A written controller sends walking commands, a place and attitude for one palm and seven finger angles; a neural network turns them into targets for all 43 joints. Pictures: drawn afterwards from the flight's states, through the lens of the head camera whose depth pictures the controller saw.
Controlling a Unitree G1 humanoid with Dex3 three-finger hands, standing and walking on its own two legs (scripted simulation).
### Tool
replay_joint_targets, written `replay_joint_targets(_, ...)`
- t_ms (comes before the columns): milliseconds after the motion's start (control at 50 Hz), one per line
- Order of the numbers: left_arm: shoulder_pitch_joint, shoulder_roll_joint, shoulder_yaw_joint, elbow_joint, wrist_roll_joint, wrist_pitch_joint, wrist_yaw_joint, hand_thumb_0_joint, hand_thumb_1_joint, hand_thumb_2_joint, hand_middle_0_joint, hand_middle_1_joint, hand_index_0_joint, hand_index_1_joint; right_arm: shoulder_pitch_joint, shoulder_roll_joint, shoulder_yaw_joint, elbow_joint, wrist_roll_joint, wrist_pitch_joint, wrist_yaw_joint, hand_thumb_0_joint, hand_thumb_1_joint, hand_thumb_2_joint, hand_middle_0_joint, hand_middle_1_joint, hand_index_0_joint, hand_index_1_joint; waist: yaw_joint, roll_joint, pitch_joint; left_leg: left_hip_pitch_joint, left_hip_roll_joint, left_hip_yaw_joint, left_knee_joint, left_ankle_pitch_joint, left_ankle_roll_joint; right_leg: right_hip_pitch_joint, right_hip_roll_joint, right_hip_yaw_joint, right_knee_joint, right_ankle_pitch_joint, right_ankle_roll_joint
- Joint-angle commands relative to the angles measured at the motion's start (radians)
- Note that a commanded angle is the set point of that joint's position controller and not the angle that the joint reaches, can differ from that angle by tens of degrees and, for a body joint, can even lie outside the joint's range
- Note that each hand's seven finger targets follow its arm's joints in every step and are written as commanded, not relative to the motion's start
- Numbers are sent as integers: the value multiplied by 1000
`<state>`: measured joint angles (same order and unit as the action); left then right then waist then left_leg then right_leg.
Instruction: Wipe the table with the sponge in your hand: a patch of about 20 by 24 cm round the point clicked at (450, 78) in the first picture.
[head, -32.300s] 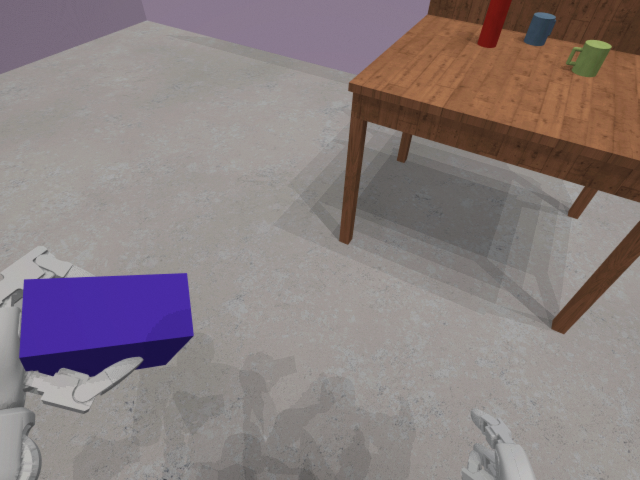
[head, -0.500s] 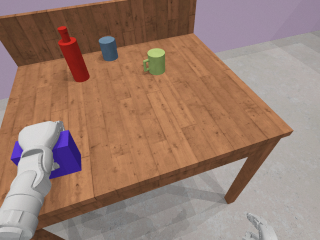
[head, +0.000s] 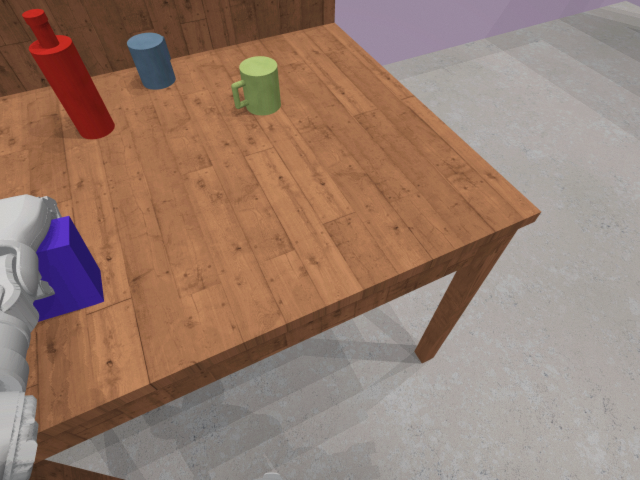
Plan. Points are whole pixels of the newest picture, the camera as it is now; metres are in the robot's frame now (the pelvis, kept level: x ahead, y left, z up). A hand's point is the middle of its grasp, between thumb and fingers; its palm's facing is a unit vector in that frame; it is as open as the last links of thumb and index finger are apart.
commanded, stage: wipe forward along the first lane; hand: left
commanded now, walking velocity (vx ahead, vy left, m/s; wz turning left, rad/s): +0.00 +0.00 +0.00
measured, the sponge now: (40, 284) +0.36 +0.40 +0.01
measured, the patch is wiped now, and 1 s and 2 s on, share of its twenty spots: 0.40 0.70 0.70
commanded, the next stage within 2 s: slide across to the middle lane in 0.80 s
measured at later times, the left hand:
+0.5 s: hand (23, 225) +0.42 +0.42 +0.06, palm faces -0.15 +0.00 -0.99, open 9.7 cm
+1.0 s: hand (22, 206) +0.46 +0.44 +0.06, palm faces -0.17 +0.02 -0.99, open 9.7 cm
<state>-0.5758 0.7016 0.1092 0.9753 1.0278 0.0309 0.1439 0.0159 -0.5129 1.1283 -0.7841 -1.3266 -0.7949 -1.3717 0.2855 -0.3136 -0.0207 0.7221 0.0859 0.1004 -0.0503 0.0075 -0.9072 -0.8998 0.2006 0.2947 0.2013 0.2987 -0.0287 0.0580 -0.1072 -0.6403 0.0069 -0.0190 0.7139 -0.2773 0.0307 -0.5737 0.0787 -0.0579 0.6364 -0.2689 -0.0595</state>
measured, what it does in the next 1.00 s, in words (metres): stands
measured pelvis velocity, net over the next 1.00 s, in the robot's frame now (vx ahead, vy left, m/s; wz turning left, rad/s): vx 0.02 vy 0.04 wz -0.01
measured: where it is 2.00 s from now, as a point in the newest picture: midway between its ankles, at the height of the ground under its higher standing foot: outside the picture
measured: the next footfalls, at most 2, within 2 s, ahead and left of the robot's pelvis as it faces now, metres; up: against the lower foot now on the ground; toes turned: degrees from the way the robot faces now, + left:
none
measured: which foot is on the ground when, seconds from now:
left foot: down 0.00-1.00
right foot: down 0.00-1.00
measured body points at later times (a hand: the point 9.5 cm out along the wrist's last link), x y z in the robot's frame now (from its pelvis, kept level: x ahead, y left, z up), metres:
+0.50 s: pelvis +0.01 +0.03 -0.01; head +0.08 +0.04 +0.44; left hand +0.43 +0.42 +0.11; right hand +0.06 -0.25 -0.13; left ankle +0.04 +0.10 -0.72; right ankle +0.02 -0.09 -0.72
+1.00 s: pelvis +0.02 +0.04 -0.01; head +0.12 +0.07 +0.43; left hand +0.46 +0.43 +0.11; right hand +0.06 -0.24 -0.13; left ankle +0.04 +0.10 -0.72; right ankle +0.02 -0.09 -0.72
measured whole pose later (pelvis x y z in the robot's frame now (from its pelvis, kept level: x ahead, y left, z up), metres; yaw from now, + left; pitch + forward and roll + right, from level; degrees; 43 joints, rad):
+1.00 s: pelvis +0.02 +0.04 -0.01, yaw -1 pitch +19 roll -5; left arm -0.87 0.81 0.07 1.18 1.10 0.02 0.12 0.02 -0.53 1.14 -0.79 -1.33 -0.80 -1.39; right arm 0.34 -0.28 -0.01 0.70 0.06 0.12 -0.01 0.00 -0.91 -0.90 0.20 0.30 0.20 0.30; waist -0.07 0.04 -0.14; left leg -0.78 -0.02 -0.01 0.79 -0.33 0.08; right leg -0.69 0.06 -0.05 0.66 -0.30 -0.01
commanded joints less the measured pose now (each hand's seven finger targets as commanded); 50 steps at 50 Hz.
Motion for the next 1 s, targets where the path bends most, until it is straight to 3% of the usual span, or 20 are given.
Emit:
replay_joint_targets(0, -210, 290, 39, -22, 32, 6, 27, 0, 100, 1300, -1200, -1600, -1200, -1600, 12, -149, -46, -102, 0, -28, -8, 0, -900, -900, 200, 300, 200, 300, -5, -62, -209, 40, -27, -6, -62, -13, 44, 139, -45, 111, -121, 48, 8)
replay_joint_targets(40, -204, 273, 30, -2, 31, -1, 35, 0, 100, 1300, -1200, -1600, -1200, -1600, 20, -150, -47, -102, -1, -30, -6, 0, -900, -900, 200, 300, 200, 300, -10, -87, -193, 24, -23, -6, -56, -25, 43, 123, -45, 115, -123, 37, 9)
replay_joint_targets(80, -232, 328, 66, 12, 38, -5, 44, 0, 100, 1300, -1200, -1600, -1200, -1600, 25, -158, -47, -95, 0, -27, -4, 0, -900, -900, 200, 300, 200, 300, -13, -80, -173, 8, -22, -8, -57, -35, 45, 99, -37, 108, -124, 17, 7)
replay_joint_targets(100, -263, 309, 34, 22, 43, -3, 47, 0, 100, 1300, -1200, -1600, -1200, -1600, 33, -156, -44, -97, 1, -28, -4, 0, -900, -900, 200, 300, 200, 300, -28, -97, -167, 0, -24, -7, -56, -56, 46, 85, -36, 103, -123, -11, 13)
replay_joint_targets(160, -311, 288, 2, 45, 67, 0, 59, 0, 100, 1300, -1200, -1600, -1200, -1600, 43, -156, -45, -94, 2, -34, 0, 0, -900, -900, 200, 300, 200, 300, -40, -56, -149, 20, -19, -19, -60, -87, 44, 7, -29, 85, -115, -68, 8)
replay_joint_targets(180, -324, 311, 26, 46, 72, 0, 61, 0, 100, 1300, -1200, -1600, -1200, -1600, 51, -159, -47, -88, -1, -33, 2, 0, -900, -900, 200, 300, 200, 300, -30, -38, -174, 39, -17, -27, -64, -70, 43, 2, -25, 76, -105, -57, 3)
replay_joint_targets(220, -377, 267, -32, 55, 76, 11, 59, 0, 100, 1300, -1200, -1600, -1200, -1600, 60, -153, -44, -90, 1, -34, 2, 0, -900, -900, 200, 300, 200, 300, -53, -34, -172, 54, -16, -33, -63, -93, 42, -34, -24, 68, -102, -77, 7)
replay_joint_targets(280, -387, 339, 25, 79, 63, 22, 51, 0, 100, 1300, -1200, -1600, -1200, -1600, 75, -160, -43, -87, -2, -32, 1, 0, -900, -900, 200, 300, 200, 300, -36, -35, -230, 56, -14, -33, -56, -58, 42, 0, -22, 70, -95, -45, 5)
replay_joint_targets(360, -434, 303, -28, 100, 56, 23, 28, 0, 100, 1300, -1200, -1600, -1200, -1600, 87, -156, -38, -90, -1, -34, 0, 0, -900, -900, 200, 300, 200, 300, -61, -49, -226, 55, -12, -31, -47, -47, 42, -16, -21, 69, -93, -26, 13)
replay_joint_targets(380, -431, 346, 13, 99, 62, 20, 22, 0, 100, 1300, -1200, -1600, -1200, -1600, 95, -163, -40, -85, -6, -31, 1, 0, -900, -900, 200, 300, 200, 300, -46, -42, -256, 74, -10, -38, -45, -15, 41, -10, -17, 63, -83, -5, 7)
replay_joint_targets(480, -447, 341, 0, 105, 90, 5, 4, 0, 100, 1300, -1200, -1600, -1200, -1600, 118, -163, -41, -85, -14, -19, 5, 0, -900, -900, 200, 300, 200, 300, -47, 8, -255, 124, -2, -56, -38, 56, 32, -63, -8, 46, -64, 26, -3)
replay_joint_targets(520, -445, 307, -29, 100, 93, -3, 4, 0, 100, 1300, -1200, -1600, -1200, -1600, 127, -159, -42, -89, -16, -13, 7, 0, -900, -900, 200, 300, 200, 300, -53, 2, -248, 133, -1, -61, -31, 73, 29, -89, -4, 38, -57, 29, -3)
replay_joint_targets(580, -409, 303, -5, 91, 88, -15, 7, 0, 100, 1300, -1200, -1600, -1200, -1600, 135, -160, -51, -86, -23, -6, 13, 0, -900, -900, 200, 300, 200, 300, -37, 15, -281, 173, 5, -68, -24, 151, 21, -90, 0, 31, -47, 72, -10)
replay_joint_targets(640, -431, 283, -27, 102, 81, -13, 14, 0, 100, 1300, -1200, -1600, -1200, -1600, 140, -161, -51, -83, -21, 2, 15, 0, -900, -900, 200, 300, 200, 300, -57, -18, -242, 158, 8, -78, -29, 118, 19, -120, 2, 25, -52, 42, -6)
replay_joint_targets(740, -443, 299, -13, 123, 91, -8, 30, 0, 100, 1300, -1200, -1600, -1200, -1600, 157, -168, -57, -70, -28, 11, 20, 0, -900, -900, 200, 300, 200, 300, -56, -27, -255, 173, 11, -86, -26, 151, 13, -133, 3, 23, -48, 52, -9)
replay_joint_targets(780, -480, 324, -2, 114, 90, -5, 27, 0, 100, 1300, -1200, -1600, -1200, -1600, 159, -170, -54, -66, -28, 15, 22, 0, -900, -900, 200, 300, 200, 300, -53, 9, -267, 184, 11, -87, -29, 170, 9, -127, 2, 26, -46, 62, -13)
replay_joint_targets(820, -524, 316, -32, 131, 98, 6, 24, 0, 100, 1300, -1200, -1600, -1200, -1600, 164, -171, -53, -63, -26, 17, 21, 0, -900, -900, 200, 300, 200, 300, -78, 1, -243, 175, 11, -85, -27, 141, 12, -147, 1, 27, -53, 46, -8)
replay_joint_targets(880, -525, 354, -7, 142, 103, 12, 11, 0, 100, 1300, -1200, -1600, -1200, -1600, 173, -175, -50, -65, -29, 19, 21, 0, -900, -900, 200, 300, 200, 300, -63, 10, -274, 176, 6, -83, -27, 169, 12, -120, 1, 30, -52, 65, -13)
replay_joint_targets(940, -556, 279, -73, 106, 95, 6, -5, 0, 100, 1300, -1200, -1600, -1200, -1600, 178, -162, -53, -65, -28, 15, 21, 0, -900, -900, 200, 300, 200, 300, -81, 39, -298, 227, 13, -84, -24, 184, 7, -132, 3, 29, -60, 68, -8)
replay_joint_targets(980, -563, 307, -33, 51, 88, -9, -13, 0, 100, 1300, -1200, -1600, -1200, -1600, 180, -162, -58, -65, -33, 14, 20, 0, -900, -900, 200, 300, 200, 300, -61, 76, -364, 290, 21, -98, -24, 252, -5, -116, 5, 26, -52, 96, -15)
